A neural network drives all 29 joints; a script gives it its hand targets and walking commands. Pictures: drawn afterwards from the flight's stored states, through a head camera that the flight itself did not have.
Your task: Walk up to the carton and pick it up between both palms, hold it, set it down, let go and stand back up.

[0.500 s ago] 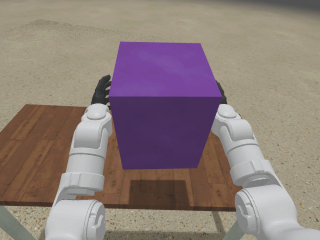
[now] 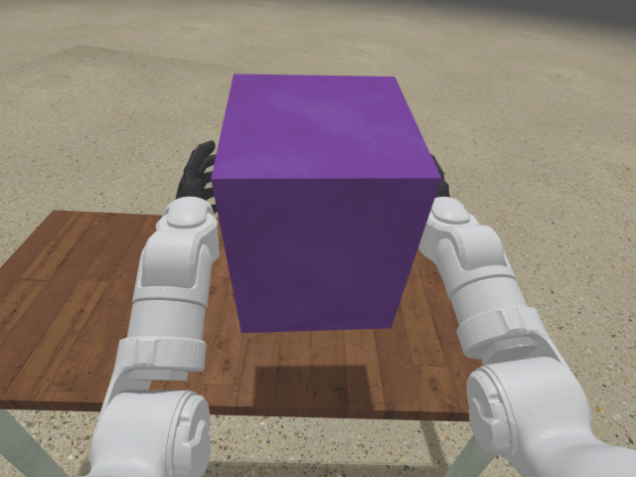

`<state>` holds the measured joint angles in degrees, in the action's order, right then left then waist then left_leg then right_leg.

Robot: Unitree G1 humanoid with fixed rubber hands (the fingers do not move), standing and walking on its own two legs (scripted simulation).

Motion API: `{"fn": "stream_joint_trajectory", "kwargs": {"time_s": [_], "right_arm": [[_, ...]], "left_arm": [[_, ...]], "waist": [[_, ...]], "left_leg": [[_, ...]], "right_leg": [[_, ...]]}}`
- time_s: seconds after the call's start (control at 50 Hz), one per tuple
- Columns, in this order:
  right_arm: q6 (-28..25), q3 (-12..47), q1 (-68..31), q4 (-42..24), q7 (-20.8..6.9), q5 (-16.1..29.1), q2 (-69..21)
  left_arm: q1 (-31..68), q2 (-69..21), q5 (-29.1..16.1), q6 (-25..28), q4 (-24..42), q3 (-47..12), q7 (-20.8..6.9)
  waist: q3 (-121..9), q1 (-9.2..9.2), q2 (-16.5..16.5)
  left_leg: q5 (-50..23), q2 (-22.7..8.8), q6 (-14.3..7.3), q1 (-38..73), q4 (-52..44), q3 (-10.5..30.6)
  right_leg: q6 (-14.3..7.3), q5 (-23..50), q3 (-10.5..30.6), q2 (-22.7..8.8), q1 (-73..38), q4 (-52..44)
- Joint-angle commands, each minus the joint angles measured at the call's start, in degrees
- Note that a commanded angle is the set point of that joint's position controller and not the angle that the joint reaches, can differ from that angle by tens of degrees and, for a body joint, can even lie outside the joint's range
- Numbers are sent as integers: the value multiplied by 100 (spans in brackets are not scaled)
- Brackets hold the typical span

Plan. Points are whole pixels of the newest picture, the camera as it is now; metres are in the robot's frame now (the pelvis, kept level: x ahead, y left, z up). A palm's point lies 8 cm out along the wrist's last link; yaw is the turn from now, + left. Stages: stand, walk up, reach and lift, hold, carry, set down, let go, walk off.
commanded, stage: hold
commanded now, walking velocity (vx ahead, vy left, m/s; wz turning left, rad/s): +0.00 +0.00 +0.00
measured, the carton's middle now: (316, 207) +0.41 +0.00 +0.20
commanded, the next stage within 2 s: none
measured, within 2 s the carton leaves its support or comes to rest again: neither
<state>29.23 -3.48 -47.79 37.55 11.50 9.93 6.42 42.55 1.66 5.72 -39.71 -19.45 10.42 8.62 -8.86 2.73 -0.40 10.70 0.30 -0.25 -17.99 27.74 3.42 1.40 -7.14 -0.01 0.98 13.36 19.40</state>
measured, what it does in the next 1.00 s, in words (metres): stands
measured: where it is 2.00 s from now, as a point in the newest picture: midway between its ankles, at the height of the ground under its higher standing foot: outside the picture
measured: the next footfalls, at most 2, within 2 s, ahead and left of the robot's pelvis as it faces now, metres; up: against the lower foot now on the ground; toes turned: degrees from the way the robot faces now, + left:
none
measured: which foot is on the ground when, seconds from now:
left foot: down 0.00-1.00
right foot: down 0.00-1.00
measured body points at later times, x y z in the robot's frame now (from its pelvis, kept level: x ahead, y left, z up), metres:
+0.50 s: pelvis +0.00 +0.00 +0.00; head -0.06 +0.02 +0.45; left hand +0.39 +0.15 +0.23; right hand +0.39 -0.14 +0.23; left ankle +0.04 +0.10 -0.74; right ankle +0.03 -0.14 -0.74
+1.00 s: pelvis +0.00 +0.00 +0.00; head -0.06 +0.02 +0.45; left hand +0.39 +0.16 +0.23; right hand +0.40 -0.14 +0.23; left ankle +0.04 +0.10 -0.74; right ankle +0.03 -0.14 -0.74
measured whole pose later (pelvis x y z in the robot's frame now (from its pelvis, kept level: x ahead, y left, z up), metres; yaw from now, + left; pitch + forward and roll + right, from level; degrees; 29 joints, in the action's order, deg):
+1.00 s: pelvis +0.00 +0.00 +0.00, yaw +0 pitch +0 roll -2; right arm 32.8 -1.5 -50.6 37.6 13.3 11.3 6.7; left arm 43.2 1.6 7.5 -42.6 -18.4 13.5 6.0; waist -9.9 2.7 -0.4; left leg 10.5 0.3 -0.3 -17.5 27.5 3.4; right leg 1.4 -7.0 0.0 1.0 12.9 19.3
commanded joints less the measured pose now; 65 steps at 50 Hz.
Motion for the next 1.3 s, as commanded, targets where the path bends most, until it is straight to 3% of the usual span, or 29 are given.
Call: {"fn": "stream_joint_trajectory", "kwargs": {"time_s": [0.0, 0.04, 0.06, 0.16, 0.18, 0.2, 0.26, 0.28, 0.32, 0.42, 0.48, 0.52, 0.56, 0.62, 0.66, 0.68, 0.72, 0.76, 0.78, 0.84, 0.96, 0.98, 1.02, 1.08, 1.14, 1.2, 1.22, 1.26, 1.28], "right_arm": [[-506, 2460, -5480, -3128, -501, 1668, -4204], [-431, 2493, -5576, -3093, -463, 1686, -4184], [-336, 2502, -5380, -2750, -450, 1732, -4283], [-279, 2129, -5708, -2277, -507, 1454, -4286], [-258, 1930, -5682, -2030, -525, 1396, -4263], [-244, 1986, -5463, -2048, -556, 1463, -4372], [-245, 2048, -5684, -2147, -560, 1511, -4197], [-203, 1833, -5417, -1910, -563, 1426, -4138], [-287, 1954, -5588, -2116, -569, 1457, -4282], [-279, 1914, -5507, -1836, -584, 1482, -4264], [-315, 1968, -6041, -2157, -596, 1506, -4120], [-304, 1955, -5751, -1965, -614, 1416, -4186], [-346, 2185, -5730, -2323, -589, 1568, -4386], [-320, 2191, -5417, -2589, -527, 1606, -4345], [-269, 2250, -5436, -2514, -550, 1683, -4209], [-279, 2203, -5682, -2719, -520, 1625, -4198], [-214, 2055, -5295, -2486, -462, 1572, -4256], [-267, 2244, -5519, -2855, -489, 1713, -4310], [-240, 2264, -5496, -2621, -459, 1664, -4288], [-283, 2284, -5689, -2917, -464, 1649, -4389], [-150, 1918, -5508, -1959, -510, 1472, -4243], [-320, 2054, -5842, -2664, -536, 1604, -4385], [-316, 2061, -5864, -2514, -531, 1617, -4356], [-253, 2031, -5725, -2280, -510, 1593, -4250], [-269, 2179, -5621, -2505, -541, 1711, -4285], [-227, 2043, -5737, -2323, -510, 1638, -4142], [-234, 2192, -5490, -2423, -542, 1687, -4371], [-249, 2175, -5678, -2544, -513, 1708, -4280], [-218, 2089, -5367, -2431, -497, 1698, -4237]], "left_arm": [[4334, -4779, -687, 224, 1742, -2927, -932], [4145, -4666, -556, 122, 1313, -2635, -977], [4227, -4456, -431, 147, 1412, -2380, -1008], [4833, -4472, -477, 144, 1002, -2325, -1081], [5101, -4482, -527, 162, 1094, -2418, -1108], [5129, -4498, -513, 153, 1473, -2375, -1101], [4737, -4437, -400, 88, 1008, -2297, -1064], [5038, -4469, -468, 132, 1163, -2314, -1085], [4800, -4401, -401, 135, 980, -2132, -1145], [4928, -4434, -348, 93, 1148, -2153, -1172], [4467, -4217, -88, 4, 249, -1622, -1215], [4583, -4372, -193, 38, 507, -1757, -1239], [4669, -4354, -327, 95, 1029, -1922, -1239], [4891, -4589, -528, 162, 1650, -2535, -1125], [4749, -4493, -412, 110, 1469, -2394, -1095], [4503, -4472, -430, 66, 1065, -2287, -1111], [4787, -4482, -536, 131, 1488, -2466, -1152], [4595, -4482, -520, 90, 1591, -2445, -1129], [4623, -4544, -509, 66, 1400, -2492, -1119], [4567, -4517, -474, 44, 1321, -2454, -1136], [4885, -4249, -322, 75, 866, -2037, -1250], [4987, -4467, -542, 150, 1165, -2387, -1201], [5027, -4601, -609, 147, 1199, -2579, -1148], [4665, -4380, -258, 68, 907, -2162, -1183], [4706, -4481, -426, 88, 1294, -2360, -1163], [4685, -4458, -294, 29, 870, -2170, -1213], [5047, -4525, -500, 151, 1561, -2482, -1156], [4683, -4400, -379, 69, 1130, -2348, -1187], [4520, -4543, -414, 41, 1155, -2309, -1193]], "waist": [[-3256, -216, 559], [-3060, -163, 439], [-2858, -388, 317], [-2182, -244, 341], [-2356, -70, 296], [-2492, -126, 629], [-2589, -236, 590], [-2534, -112, 626], [-2726, -233, 404], [-2693, -134, 659], [-2372, -488, 216], [-2372, -288, 321], [-2869, -385, 310], [-3543, -66, 712], [-2991, -193, 732], [-2870, -221, 408], [-3011, -51, 573], [-3242, -236, 525], [-3048, -86, 639], [-3093, -198, 610], [-2417, -160, 333], [-2991, -145, 429], [-2916, -116, 716], [-2590, -283, 577], [-3074, -197, 521], [-2604, -243, 656], [-3106, -202, 545], [-2855, -275, 538], [-2869, -142, 696]], "left_leg": [[-2182, 24, 446, 2108, -365, 131], [-2139, 69, 359, 2012, -383, 110], [-2047, 137, 298, 1814, -450, 41], [-748, 123, 208, 1328, -778, 24], [-686, 34, 268, 1391, -751, 43], [-779, 86, 262, 1542, -716, -12], [-1200, -10, 353, 1588, -699, 69], [-923, 7, 396, 1504, -703, 91], [-745, 80, 244, 1513, -724, 34], [-1041, -13, 335, 1485, -721, 42], [-608, 94, 153, 1244, -824, -38], [-539, 53, 189, 1340, -885, -30], [-1169, 160, 162, 1521, -686, -115], [-1857, 140, 407, 2044, -467, 2], [-1825, 81, 434, 2013, -495, 63], [-1610, 110, 323, 1840, -520, 57], [-1503, 110, 366, 1752, -516, 3], [-1655, 9, 363, 1798, -525, 123], [-1730, 52, 414, 1956, -480, 81], [-1634, 108, 360, 1818, -511, 56], [-471, 121, 183, 1336, -828, -34], [-844, 68, 250, 1540, -749, 63], [-1126, 74, 362, 1571, -642, 70], [-1167, 51, 366, 1519, -668, 6], [-1478, 2, 364, 1790, -584, 69], [-1377, 51, 407, 1647, -646, 9], [-1592, -18, 417, 1838, -565, 89], [-1248, -2, 389, 1636, -598, 85], [-1384, 41, 404, 1715, -607, 61]], "right_leg": [[-79, 995, -97, 565, -1391, -195], [-30, 1088, -59, 499, -1520, -264], [-10, 1061, -21, 531, -1723, -258], [-65, 14, -62, 440, -1317, -340], [-102, 17, -45, 477, -1376, -318], [-94, 191, -12, 377, -1359, -279], [-98, 372, -50, 501, -1429, -237], [-121, 219, -16, 453, -1407, -292], [-86, 75, -9, 415, -1425, -340], [-111, 478, -28, 466, -1626, -204], [-42, -66, -41, 479, -1530, -328], [-61, -45, -104, 479, -1466, -311], [-15, 542, -45, 429, -1728, -245], [-79, 899, -137, 549, -1743, -159], [-79, 686, -145, 554, -1507, -226], [-45, 616, -83, 478, -1516, -327], [-85, 665, -74, 480, -1615, -273], [-83, 779, -30, 509, -1663, -180], [-67, 662, -96, 522, -1521, -269], [-58, 700, -47, 521, -1611, -261], [-66, -123, 12, 404, -1495, -356], [-46, 198, -52, 483, -1505, -252], [-100, 334, -44, 490, -1420, -235], [-98, 324, -40, 487, -1502, -288], [-128, 641, -1, 518, -1673, -215], [-138, 386, -32, 540, -1441, -316], [-102, 639, -36, 570, -1582, -206], [-119, 366, 28, 508, -1598, -250], [-130, 624, 41, 492, -1707, -240]]}}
